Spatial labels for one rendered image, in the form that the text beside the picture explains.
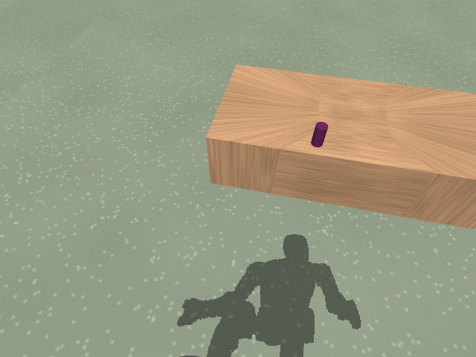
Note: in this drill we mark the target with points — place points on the can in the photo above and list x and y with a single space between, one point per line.
319 134

